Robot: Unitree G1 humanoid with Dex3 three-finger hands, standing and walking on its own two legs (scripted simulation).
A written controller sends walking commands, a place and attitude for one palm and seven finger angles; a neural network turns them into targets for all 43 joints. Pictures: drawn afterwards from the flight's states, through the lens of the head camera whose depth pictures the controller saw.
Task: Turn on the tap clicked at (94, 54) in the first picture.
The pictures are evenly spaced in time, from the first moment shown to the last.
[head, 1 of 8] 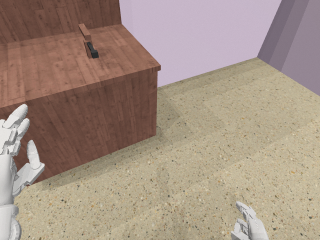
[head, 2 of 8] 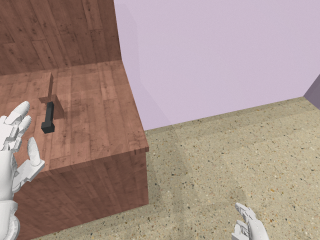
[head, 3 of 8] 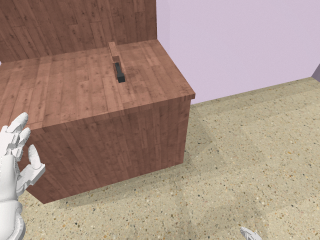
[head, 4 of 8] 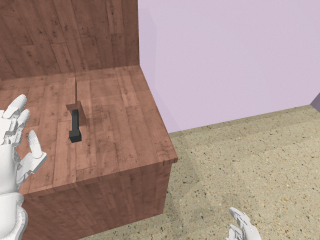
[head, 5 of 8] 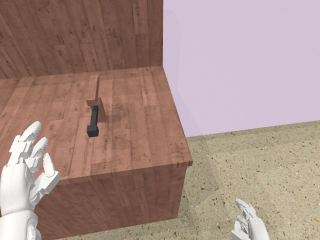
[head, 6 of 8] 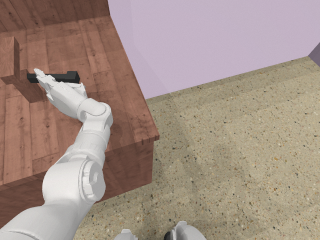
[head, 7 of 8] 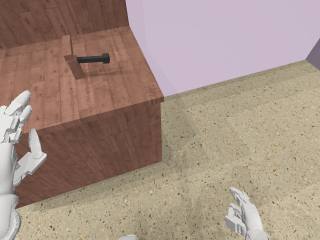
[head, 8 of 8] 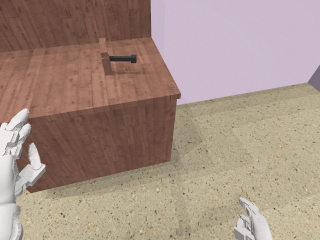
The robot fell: no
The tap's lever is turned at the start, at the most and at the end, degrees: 0 76 76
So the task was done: yes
